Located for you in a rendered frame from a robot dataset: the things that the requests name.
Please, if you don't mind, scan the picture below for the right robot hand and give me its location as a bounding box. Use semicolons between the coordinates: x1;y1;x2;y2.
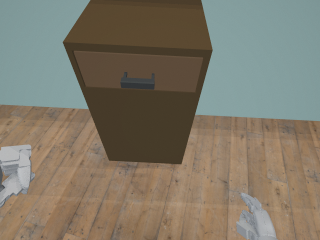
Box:
236;192;277;240

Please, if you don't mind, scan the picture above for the left robot hand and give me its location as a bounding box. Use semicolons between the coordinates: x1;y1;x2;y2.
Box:
0;144;35;208

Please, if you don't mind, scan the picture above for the handle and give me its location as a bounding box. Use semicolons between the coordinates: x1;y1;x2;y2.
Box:
120;72;155;90

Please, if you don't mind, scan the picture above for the cabinet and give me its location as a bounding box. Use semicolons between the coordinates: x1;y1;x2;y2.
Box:
63;0;213;165

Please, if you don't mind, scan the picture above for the drawer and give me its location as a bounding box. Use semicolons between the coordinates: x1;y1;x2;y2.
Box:
74;50;203;92

